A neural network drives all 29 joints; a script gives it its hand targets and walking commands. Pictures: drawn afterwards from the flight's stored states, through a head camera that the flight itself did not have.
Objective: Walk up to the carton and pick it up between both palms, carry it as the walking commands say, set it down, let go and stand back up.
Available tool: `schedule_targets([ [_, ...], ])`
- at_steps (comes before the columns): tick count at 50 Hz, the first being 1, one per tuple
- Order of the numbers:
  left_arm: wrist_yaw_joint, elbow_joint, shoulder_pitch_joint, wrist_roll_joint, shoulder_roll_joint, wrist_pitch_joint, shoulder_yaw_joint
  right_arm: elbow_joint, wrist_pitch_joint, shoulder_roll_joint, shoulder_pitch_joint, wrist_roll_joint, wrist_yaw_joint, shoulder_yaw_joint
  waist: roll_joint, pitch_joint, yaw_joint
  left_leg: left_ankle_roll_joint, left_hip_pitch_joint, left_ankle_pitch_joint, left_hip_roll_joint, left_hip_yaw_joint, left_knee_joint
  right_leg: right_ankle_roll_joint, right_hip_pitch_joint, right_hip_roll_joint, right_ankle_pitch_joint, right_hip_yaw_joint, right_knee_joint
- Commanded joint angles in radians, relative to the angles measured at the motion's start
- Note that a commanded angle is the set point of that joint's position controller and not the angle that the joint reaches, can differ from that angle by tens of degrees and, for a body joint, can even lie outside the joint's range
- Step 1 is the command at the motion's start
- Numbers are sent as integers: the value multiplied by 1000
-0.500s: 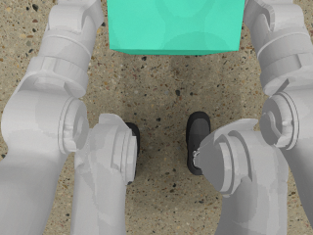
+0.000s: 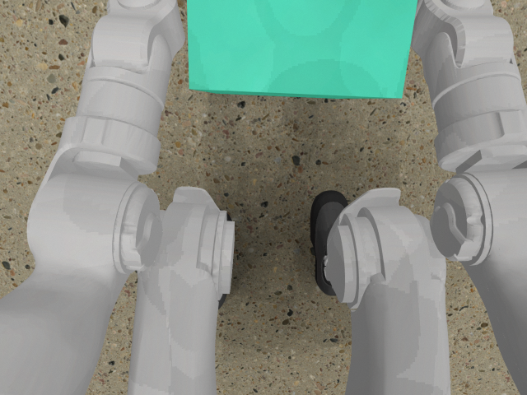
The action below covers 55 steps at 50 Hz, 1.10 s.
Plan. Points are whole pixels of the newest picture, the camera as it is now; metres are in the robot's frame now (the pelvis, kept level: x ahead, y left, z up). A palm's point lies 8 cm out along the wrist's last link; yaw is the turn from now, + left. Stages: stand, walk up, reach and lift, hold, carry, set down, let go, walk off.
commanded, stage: reach and lift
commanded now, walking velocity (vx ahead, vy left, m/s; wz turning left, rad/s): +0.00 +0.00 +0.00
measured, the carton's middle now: out of the picture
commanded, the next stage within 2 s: none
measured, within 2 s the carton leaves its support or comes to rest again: neither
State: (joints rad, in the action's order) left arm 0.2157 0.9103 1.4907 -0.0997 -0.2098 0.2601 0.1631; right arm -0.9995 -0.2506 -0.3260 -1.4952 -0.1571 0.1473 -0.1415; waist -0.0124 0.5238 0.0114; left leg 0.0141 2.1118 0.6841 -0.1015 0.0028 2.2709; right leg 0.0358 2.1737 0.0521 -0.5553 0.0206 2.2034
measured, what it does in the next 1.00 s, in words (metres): rises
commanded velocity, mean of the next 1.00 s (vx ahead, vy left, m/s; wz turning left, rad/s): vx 0.00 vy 0.00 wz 0.00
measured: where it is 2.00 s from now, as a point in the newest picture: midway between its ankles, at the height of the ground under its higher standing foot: (270, 267)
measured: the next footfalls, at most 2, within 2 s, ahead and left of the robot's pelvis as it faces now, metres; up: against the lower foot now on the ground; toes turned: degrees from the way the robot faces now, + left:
none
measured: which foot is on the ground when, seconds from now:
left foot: down 0.00-1.00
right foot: down 0.00-1.00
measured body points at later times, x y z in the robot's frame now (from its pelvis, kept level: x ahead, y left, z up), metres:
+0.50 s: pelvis -0.01 +0.00 +0.04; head +0.36 -0.01 +0.28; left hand +0.57 +0.12 -0.11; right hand +0.55 -0.17 -0.12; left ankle +0.09 +0.11 -0.33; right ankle +0.13 -0.12 -0.33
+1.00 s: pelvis -0.02 +0.00 +0.09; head +0.34 -0.01 +0.34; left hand +0.54 +0.12 -0.05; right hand +0.54 -0.17 -0.06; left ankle +0.09 +0.11 -0.33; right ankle +0.13 -0.12 -0.33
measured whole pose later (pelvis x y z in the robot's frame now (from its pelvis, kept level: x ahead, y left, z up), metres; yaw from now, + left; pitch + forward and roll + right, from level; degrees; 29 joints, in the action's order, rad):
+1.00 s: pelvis -0.02 +0.00 +0.09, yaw +0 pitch +28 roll +1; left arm 0.14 0.62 1.41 0.08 -0.10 0.40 0.38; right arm -0.66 -0.43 -0.18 -1.40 0.05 0.12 -0.37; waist -0.01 0.52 0.01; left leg 0.02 1.86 0.59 -0.09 0.02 1.96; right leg 0.02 1.92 0.06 -0.47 0.03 1.91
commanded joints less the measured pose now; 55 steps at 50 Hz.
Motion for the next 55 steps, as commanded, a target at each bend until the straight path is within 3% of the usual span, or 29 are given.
schedule_targets([
  [1,-326,-270,715,-87,1009,-38,-337,376,40,1056,-799,-89,-297,315,12,-1906,7,-13,-625,-503,-44,-62,-227,-40,-843,63,483,-88,-108],
  [6,-329,-257,731,-55,990,-18,-298,381,12,1071,-828,-69,-290,331,57,-1900,-25,-20,-578,-435,-46,-82,-262,-32,-905,62,434,-83,-151],
  [11,-344,-234,716,-37,1021,14,-281,426,-8,1081,-870,-52,-279,340,66,-1947,-30,-23,-586,-403,-48,-91,-291,-29,-952,64,405,-84,-191],
  [17,-361,-230,716,-21,1055,42,-279,404,-36,1094,-832,-10,-283,316,61,-1959,8,-20,-589,-390,-51,-84,-318,-34,-944,65,395,-94,-222],
  [20,-367,-212,690,-2,1072,53,-273,388,-46,1097,-796,12,-296,298,29,-1948,4,-17,-608,-387,-52,-80,-333,-39,-897,66,374,-94,-234],
  [26,-349,-306,682,-32,1114,72,-341,500,-66,1112,-806,-5,-301,351,22,-2160,28,-6,-745,-506,-63,-67,-347,-38,-976,73,471,-107,-247],
  [30,-329,-399,686,-39,1105,81,-379,563,-85,1127,-801,-23,-299,390,22,-2276,23,-5,-823,-542,-68,-64,-370,-34,-1017,80,500,-107,-269],
  [40,-330,-358,644,9,1113,97,-343,514,-107,1149,-752,22,-299,361,28,-2198,-5,-5,-798,-465,-64,-67,-452,-29,-999,85,428,-97,-354],
  [44,-340,-369,650,8,1127,105,-344,504,-118,1161,-742,39,-299,354,37,-2237,8,-2,-800,-446,-65,-71,-470,-30,-1038,86,413,-94,-384],
  [55,-356,-406,650,2,1147,146,-363,548,-156,1200,-756,33,-304,377,32,-2346,8,-5,-850,-418,-71,-70,-542,-25,-1130,92,397,-88,-457],
])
